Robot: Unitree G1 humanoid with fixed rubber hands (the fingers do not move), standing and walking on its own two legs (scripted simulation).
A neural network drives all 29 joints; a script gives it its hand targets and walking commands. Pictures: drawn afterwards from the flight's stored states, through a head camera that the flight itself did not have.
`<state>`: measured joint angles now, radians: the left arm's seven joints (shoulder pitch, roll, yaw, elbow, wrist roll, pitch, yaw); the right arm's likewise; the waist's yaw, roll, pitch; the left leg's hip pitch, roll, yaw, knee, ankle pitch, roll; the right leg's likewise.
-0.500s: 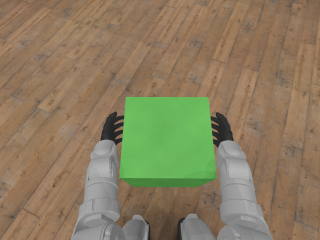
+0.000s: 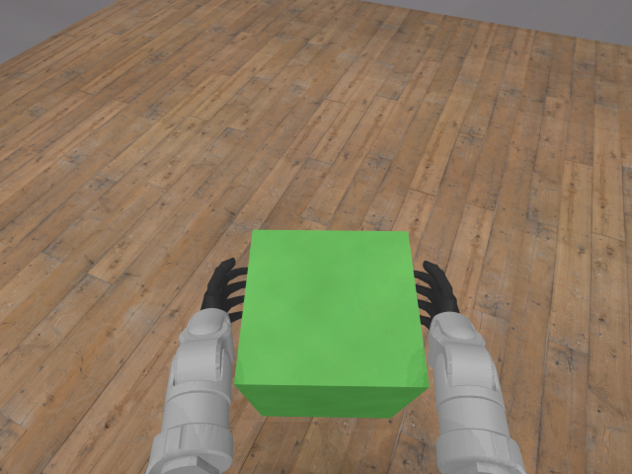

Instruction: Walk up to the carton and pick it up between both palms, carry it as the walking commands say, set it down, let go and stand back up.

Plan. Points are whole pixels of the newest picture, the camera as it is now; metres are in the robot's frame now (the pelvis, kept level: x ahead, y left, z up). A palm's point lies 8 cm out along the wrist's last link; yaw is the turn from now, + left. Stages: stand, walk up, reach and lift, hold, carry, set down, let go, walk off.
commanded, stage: reach and lift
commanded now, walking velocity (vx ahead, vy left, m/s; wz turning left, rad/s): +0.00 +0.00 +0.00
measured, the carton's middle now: (327, 332) +0.33 +0.00 -0.07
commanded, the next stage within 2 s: hold in 1.50 s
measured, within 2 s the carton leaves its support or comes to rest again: neither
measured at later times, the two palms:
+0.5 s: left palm (203, 306) +0.30 +0.15 +0.07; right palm (460, 312) +0.30 -0.15 +0.06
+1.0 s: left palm (201, 309) +0.30 +0.15 +0.06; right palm (457, 312) +0.30 -0.15 +0.06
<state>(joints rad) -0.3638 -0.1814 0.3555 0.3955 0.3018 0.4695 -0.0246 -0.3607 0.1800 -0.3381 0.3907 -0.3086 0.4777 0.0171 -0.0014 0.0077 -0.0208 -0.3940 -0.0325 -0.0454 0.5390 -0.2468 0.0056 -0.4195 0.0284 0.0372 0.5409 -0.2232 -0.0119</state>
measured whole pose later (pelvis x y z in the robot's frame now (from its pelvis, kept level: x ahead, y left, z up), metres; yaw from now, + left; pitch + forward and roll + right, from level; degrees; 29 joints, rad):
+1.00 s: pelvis +0.00 +0.00 +0.01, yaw +0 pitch -8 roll +0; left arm -0.33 -0.17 0.28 0.27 0.29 0.73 -0.02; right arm -0.33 0.17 -0.28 0.26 -0.28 0.74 0.01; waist 0.00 0.00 0.05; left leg -0.05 -0.03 -0.05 0.41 -0.22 0.01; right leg -0.07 0.03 0.04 0.39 -0.19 -0.01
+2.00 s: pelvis -0.01 +0.00 +0.01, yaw +0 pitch -9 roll +0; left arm -0.29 -0.16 0.25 0.25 0.28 0.75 -0.01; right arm -0.29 0.16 -0.25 0.24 -0.27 0.77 0.00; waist 0.00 0.00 0.04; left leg -0.05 -0.03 -0.06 0.42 -0.21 0.01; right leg -0.06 0.03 0.03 0.41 -0.19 -0.01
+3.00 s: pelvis +0.00 -0.01 +0.00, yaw -3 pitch +1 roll +0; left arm -0.20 -0.14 0.18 0.02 0.18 0.83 0.02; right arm -0.22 0.14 -0.14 0.03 -0.22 0.83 -0.02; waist 0.03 0.00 -0.11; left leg -0.32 0.02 -0.02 0.58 -0.29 -0.01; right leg -0.40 0.02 -0.01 0.71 -0.40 -0.01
